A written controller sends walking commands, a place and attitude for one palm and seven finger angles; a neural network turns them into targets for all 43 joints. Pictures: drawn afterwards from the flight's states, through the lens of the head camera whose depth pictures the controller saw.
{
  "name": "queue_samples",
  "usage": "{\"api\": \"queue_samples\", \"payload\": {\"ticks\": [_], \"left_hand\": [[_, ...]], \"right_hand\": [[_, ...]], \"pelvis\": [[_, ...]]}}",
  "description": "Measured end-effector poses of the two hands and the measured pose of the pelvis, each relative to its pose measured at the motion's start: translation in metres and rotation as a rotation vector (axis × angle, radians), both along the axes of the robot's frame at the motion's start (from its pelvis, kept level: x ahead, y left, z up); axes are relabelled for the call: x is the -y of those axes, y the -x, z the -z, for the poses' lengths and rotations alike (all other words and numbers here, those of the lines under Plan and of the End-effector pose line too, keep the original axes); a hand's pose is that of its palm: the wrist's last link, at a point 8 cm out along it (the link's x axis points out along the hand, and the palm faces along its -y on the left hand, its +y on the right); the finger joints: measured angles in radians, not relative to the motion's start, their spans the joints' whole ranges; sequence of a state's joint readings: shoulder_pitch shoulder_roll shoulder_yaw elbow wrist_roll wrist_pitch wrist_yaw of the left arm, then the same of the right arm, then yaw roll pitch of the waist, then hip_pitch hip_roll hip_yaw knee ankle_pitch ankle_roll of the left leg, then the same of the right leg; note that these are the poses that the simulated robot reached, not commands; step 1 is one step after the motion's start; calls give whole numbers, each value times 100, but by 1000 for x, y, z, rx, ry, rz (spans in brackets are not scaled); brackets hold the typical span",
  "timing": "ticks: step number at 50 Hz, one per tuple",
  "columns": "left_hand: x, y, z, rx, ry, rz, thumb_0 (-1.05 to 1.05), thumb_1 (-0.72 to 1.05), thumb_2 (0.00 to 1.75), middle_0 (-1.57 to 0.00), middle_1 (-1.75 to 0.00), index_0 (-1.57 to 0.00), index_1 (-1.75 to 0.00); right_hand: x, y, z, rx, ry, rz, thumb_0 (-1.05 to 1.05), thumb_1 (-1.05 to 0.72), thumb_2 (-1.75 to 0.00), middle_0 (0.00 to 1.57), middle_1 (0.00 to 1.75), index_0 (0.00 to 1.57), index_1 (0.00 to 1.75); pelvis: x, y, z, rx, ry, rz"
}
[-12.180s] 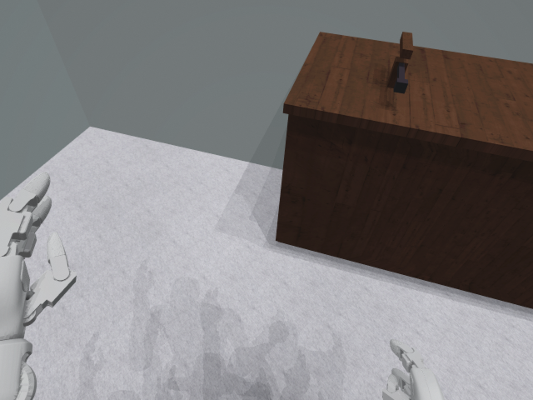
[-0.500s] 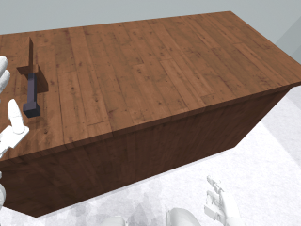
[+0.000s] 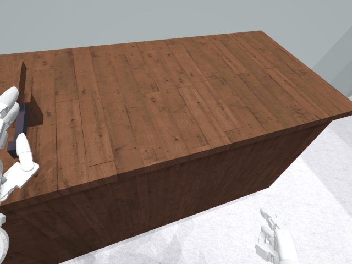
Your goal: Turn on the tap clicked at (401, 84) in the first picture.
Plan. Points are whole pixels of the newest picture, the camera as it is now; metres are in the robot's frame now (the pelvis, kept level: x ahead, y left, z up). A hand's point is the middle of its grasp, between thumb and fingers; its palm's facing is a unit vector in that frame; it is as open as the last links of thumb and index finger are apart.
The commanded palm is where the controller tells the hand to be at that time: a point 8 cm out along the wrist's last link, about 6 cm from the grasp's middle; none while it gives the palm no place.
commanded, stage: come to a stop and stand still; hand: left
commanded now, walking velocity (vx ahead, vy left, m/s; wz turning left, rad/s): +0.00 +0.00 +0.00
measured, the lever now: (19, 148) +0.30 +0.35 +0.09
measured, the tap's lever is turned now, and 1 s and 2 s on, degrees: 0 0 0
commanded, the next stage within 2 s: look again from close up in 0.46 s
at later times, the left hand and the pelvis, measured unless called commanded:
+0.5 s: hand (34, 179) +0.21 +0.25 +0.15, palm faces +0.37 -0.86 -0.35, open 7.5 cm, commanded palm +0.15 +0.28 +0.18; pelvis -0.02 +0.00 +0.01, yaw -2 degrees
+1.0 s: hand (28, 149) +0.25 +0.27 +0.18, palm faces +0.39 -0.85 -0.35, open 7.5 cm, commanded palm +0.19 +0.30 +0.18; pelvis +0.02 +0.02 +0.01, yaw +0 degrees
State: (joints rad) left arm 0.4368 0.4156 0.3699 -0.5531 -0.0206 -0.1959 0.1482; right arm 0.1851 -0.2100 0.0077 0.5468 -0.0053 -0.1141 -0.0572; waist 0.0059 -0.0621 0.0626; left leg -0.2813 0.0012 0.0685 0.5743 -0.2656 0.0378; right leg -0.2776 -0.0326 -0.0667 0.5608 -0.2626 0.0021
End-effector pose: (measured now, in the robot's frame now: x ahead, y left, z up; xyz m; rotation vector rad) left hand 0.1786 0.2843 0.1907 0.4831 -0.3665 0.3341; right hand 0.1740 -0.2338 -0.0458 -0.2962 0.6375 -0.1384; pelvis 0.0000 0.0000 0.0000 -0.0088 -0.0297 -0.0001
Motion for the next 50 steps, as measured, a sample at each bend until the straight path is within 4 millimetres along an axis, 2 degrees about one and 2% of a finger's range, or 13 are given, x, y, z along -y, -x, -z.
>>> {"api": "queue_samples", "payload": {"ticks": [4, 5, 6, 8, 11, 17, 20, 23, 27, 30, 33, 42, 50], "left_hand": [[-3, 9, -11, 6, -29, -37, 2, 88, 90, -21, -30, -21, -31], [-7, 10, -18, 13, -99, -49, 2, 88, 90, -21, -30, -21, -31], [-15, 9, -27, 48, -148, -58, 2, 88, 90, -22, -30, -21, -31], [-31, 6, -34, 82, -132, -111, 1, 88, 90, -22, -30, -21, -31], [-35, 5, -24, 37, -40, -159, 1, 89, 90, -21, -30, -21, -31], [13, 15, 23, -160, 79, -18, 2, 89, 90, -20, -30, -20, -30], [16, 16, 37, -186, 106, 22, 2, 89, 90, -21, -30, -21, -31], [3, 12, 36, -148, 106, 6, 2, 88, 90, -22, -30, -21, -31], [-15, 5, 15, -36, 69, -29, 2, 88, 90, -22, -30, -21, -31], [-18, 3, 0, 34, 41, -23, 2, 88, 90, -21, -30, -21, -31], [-16, 1, -2, 35, 36, 1, 2, 89, 90, -21, -30, -20, -31], [-27, -18, 30, -121, 91, -28, 2, 89, 90, -21, -30, -21, -31], [-22, -28, 1, -8, 51, 0, 2, 89, 90, -21, -30, -21, -31]], "right_hand": [[-12, -5, 5, 0, -49, -42, 1, -90, -89, 20, 30, 20, 30], [-16, -5, 7, -4, -45, -72, 1, -90, -89, 20, 30, 20, 30], [-19, -4, 11, -13, -50, -98, 1, -90, -89, 20, 30, 20, 30], [-26, -1, 16, -28, -85, -120, 1, -90, -89, 20, 30, 20, 30], [-31, 6, 21, -4, -148, -115, 1, -90, -89, 21, 30, 20, 30], [-27, 29, 25, -7, -179, -52, 1, -90, -89, 21, 30, 20, 30], [-19, 41, 20, -38, -123, -23, 1, -90, -89, 21, 30, 20, 30], [-10, 50, 14, -62, -64, -5, 2, -90, -89, 21, 30, 20, 30], [-3, 54, 7, -69, -21, 2, 2, -90, -89, 21, 30, 20, 30], [-2, 49, 5, -57, -14, 0, 2, -90, -89, 21, 30, 20, 30], [-7, 40, 4, -45, -24, 2, 2, -90, -89, 21, 30, 20, 30], [-36, 5, 6, -50, -69, -35, 2, -90, -89, 21, 30, 20, 30], [-52, -28, 3, -28, -85, -86, 1, -90, -89, 21, 30, 20, 30]], "pelvis": [[1, 2, -3, -2, 17, -6], [2, 4, -3, -4, 22, -8], [4, 6, -3, -10, 20, -13], [5, 12, -4, -6, 4, -3], [2, 16, -4, 3, -3, 14], [-1, 18, -5, 7, -1, 33], [1, 19, -5, 8, 3, 36], [0, 20, -5, 14, 14, 33], [-3, 18, -7, 14, 22, 23], [-7, 14, -6, 14, 21, 21], [-13, 7, -7, 7, 24, 25], [-20, -13, -10, -8, 21, 19], [-22, -24, -9, -10, 24, 9]]}}
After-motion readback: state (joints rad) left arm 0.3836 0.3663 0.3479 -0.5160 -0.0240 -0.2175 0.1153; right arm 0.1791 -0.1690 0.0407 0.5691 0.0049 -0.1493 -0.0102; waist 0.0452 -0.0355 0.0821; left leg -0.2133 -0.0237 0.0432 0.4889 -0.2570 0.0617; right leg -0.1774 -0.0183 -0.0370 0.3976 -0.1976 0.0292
